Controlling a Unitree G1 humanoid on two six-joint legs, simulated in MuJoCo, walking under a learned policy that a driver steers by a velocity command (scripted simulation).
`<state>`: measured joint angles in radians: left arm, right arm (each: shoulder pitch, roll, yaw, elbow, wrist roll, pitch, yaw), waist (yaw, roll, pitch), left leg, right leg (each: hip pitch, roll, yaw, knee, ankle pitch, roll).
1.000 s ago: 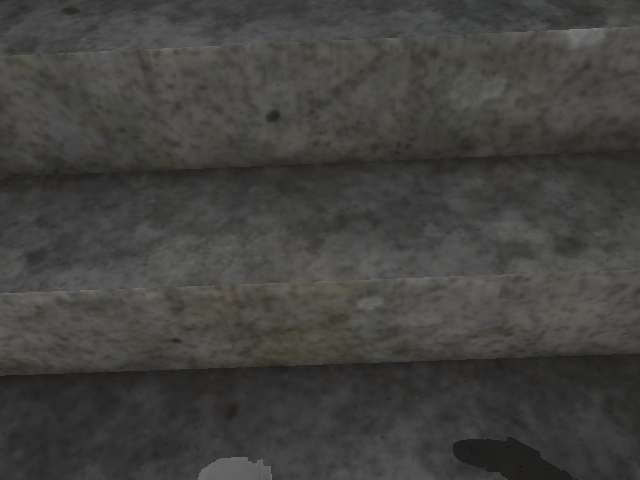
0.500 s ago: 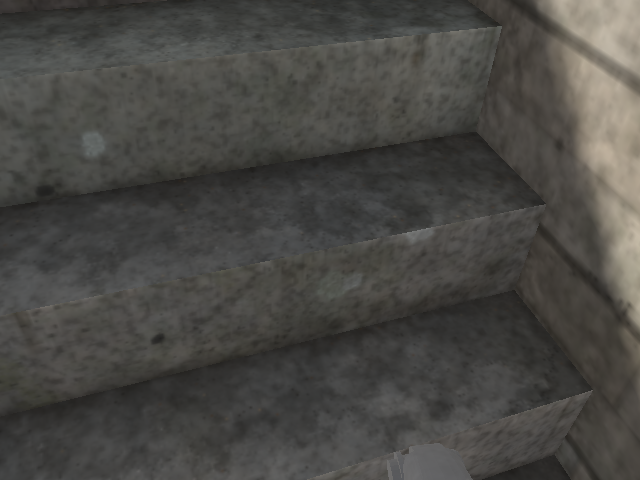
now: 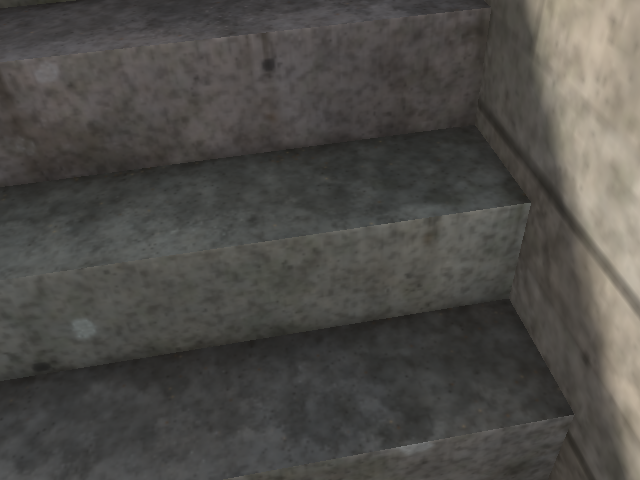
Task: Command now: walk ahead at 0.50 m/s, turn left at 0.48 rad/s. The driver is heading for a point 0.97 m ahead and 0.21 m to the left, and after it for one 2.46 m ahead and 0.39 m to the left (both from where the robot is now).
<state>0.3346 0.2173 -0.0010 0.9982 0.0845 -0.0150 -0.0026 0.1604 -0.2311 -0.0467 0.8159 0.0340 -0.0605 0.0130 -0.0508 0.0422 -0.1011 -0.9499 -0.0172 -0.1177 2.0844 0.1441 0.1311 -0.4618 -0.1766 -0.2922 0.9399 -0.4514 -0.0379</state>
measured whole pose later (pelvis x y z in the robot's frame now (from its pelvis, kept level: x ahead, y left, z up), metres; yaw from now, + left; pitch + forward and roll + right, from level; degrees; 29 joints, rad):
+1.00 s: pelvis +0.46 +0.10 +0.41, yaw +27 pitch +3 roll -5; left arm 0.41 0.26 0.05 1.01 0.03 -0.03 0.03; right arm 0.06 -0.23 -0.01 0.76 -0.02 -0.09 0.07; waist 0.08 0.02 -0.08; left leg -0.82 -0.14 -0.21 2.10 -0.15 0.14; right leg -0.53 0.12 -0.07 0.94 -0.48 -0.07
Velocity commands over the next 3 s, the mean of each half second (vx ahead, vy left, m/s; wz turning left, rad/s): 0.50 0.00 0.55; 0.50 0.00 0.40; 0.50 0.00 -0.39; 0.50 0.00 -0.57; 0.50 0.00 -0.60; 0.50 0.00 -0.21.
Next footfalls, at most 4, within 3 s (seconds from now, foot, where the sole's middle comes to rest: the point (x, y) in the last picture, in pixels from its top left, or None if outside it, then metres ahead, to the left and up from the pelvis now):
0.38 left None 0.30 0.05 -0.51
0.86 right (311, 396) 0.54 0.03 -0.30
1.30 left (67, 431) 0.51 0.40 -0.30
1.64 right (183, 198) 0.78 0.22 -0.09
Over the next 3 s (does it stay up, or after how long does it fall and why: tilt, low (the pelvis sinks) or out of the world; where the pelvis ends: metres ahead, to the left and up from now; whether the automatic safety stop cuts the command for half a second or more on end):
stays up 0.80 0.24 0.71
